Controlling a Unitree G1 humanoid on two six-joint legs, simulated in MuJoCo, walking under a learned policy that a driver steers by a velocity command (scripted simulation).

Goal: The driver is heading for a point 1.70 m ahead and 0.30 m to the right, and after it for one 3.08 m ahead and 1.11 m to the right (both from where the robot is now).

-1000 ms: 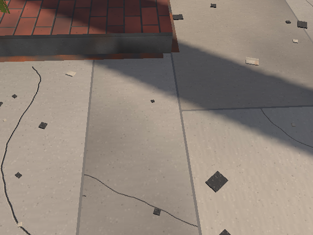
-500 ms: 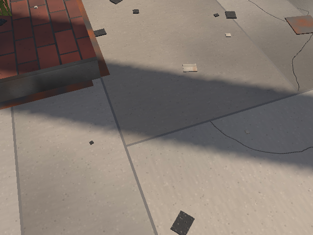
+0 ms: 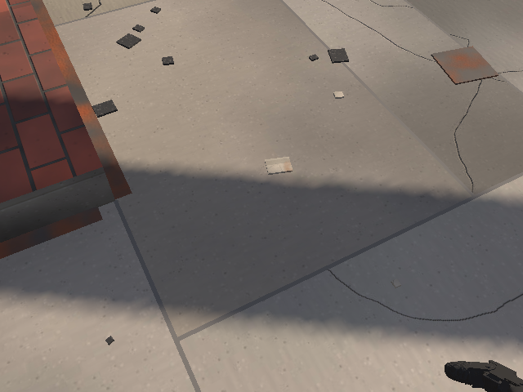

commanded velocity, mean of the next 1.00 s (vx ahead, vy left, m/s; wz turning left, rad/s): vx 0.05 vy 0.00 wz -0.28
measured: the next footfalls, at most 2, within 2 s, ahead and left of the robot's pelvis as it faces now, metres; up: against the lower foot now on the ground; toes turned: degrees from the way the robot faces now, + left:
right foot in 0.38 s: +0.09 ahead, -0.14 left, +0.00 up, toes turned -16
left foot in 0.78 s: +0.16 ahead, +0.09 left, +0.00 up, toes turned -19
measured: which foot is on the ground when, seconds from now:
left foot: down 0.00-0.38, up 0.40-0.76, down 0.78-1.00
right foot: up 0.00-0.36, down 0.38-1.00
